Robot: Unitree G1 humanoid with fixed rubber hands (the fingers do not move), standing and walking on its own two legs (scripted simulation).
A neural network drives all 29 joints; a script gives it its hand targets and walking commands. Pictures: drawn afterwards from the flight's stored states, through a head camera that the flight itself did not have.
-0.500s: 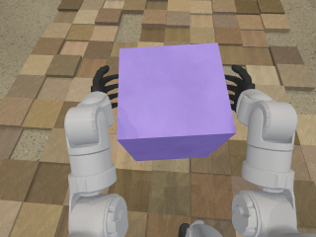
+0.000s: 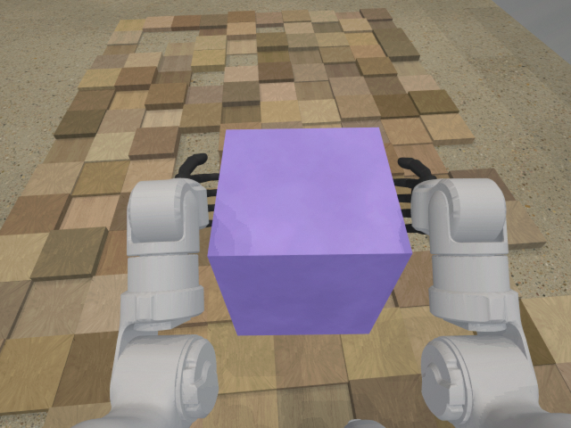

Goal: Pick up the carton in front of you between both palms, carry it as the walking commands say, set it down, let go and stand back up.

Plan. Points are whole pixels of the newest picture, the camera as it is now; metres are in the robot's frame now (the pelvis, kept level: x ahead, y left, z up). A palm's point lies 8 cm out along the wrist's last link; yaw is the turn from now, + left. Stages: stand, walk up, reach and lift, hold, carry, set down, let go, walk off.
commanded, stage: carry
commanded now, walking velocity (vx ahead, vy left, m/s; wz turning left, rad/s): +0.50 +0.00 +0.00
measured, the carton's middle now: (302, 239) +0.39 -0.03 +0.05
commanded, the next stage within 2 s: none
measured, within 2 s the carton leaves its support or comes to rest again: neither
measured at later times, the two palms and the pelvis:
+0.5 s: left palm (171, 124) +0.66 +0.18 +0.08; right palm (315, 108) +0.70 -0.10 +0.06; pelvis +0.31 +0.00 -0.02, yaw +3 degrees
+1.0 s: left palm (186, 24) +1.00 +0.17 +0.12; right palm (301, 17) +1.02 -0.11 +0.11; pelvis +0.66 +0.02 -0.01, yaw +4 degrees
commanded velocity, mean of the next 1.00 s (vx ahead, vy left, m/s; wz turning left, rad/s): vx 0.50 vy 0.00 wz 0.00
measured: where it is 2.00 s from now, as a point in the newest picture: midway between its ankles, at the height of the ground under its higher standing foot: (251, 189)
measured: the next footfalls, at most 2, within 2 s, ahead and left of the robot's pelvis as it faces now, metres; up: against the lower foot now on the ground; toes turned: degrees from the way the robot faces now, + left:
right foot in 0.26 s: +0.32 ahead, -0.09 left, -0.01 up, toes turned -4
left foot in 0.56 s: +0.47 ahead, +0.12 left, -0.01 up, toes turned +7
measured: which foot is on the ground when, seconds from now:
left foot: down 0.00-0.28, up 0.30-0.54, down 0.56-0.94, up 0.96-1.00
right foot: up 0.00-0.24, down 0.26-0.58, up 0.60-0.88, down 0.90-1.00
